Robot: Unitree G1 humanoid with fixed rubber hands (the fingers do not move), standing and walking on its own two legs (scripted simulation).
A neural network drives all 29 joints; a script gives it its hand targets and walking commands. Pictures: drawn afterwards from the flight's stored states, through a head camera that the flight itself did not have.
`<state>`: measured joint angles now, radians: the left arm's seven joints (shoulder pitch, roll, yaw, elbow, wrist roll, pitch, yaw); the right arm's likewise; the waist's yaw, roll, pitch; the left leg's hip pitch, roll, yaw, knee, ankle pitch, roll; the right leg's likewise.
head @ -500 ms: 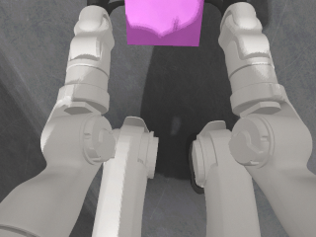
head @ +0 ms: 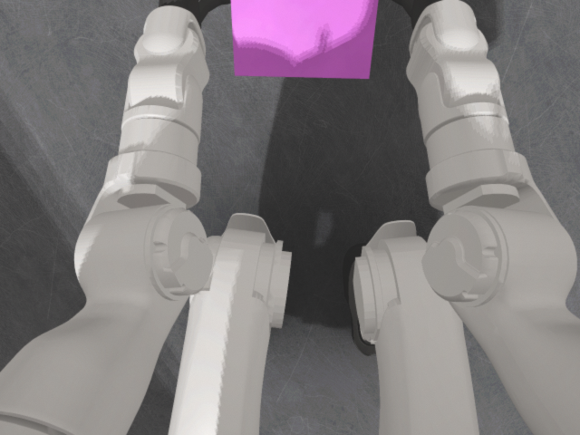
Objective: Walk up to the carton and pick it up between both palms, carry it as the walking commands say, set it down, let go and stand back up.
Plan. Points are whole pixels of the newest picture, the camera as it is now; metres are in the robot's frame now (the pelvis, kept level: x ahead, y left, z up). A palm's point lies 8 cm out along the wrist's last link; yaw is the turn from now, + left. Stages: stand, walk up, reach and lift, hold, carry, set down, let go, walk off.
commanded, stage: set down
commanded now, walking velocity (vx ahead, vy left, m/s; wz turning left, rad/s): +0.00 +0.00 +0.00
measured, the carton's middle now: out of the picture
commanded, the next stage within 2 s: none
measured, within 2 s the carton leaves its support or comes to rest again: rests again in 0.72 s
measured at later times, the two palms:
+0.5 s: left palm (183, 7) +0.54 +0.16 -0.17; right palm (430, 7) +0.54 -0.09 -0.17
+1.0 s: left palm (168, 32) +0.51 +0.18 -0.17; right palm (445, 50) +0.51 -0.12 -0.18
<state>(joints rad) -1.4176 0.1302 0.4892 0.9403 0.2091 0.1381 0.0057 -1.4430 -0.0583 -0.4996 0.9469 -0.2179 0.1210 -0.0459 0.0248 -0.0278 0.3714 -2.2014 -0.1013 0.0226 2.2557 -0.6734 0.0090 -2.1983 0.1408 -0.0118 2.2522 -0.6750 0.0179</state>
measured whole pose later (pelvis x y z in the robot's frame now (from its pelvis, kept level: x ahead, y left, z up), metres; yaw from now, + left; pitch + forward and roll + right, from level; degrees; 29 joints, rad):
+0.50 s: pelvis +0.00 +0.00 -0.01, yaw +0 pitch +34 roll +0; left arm -1.44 0.16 0.46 0.99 0.20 0.10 0.00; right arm -1.45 -0.08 -0.47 1.02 -0.21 0.08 -0.06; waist 0.03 -0.03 0.40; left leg -2.19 -0.10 0.01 2.28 -0.68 -0.01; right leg -2.19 0.14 -0.02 2.28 -0.68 0.01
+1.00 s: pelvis -0.02 +0.00 -0.01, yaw -1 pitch +27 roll -1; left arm -1.45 0.32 0.12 1.09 -0.17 0.07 0.08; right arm -1.43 -0.26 -0.06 1.09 0.20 0.10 -0.14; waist 0.04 -0.03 0.52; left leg -2.14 -0.09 0.02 2.29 -0.62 0.00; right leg -2.14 0.13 -0.04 2.27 -0.61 0.01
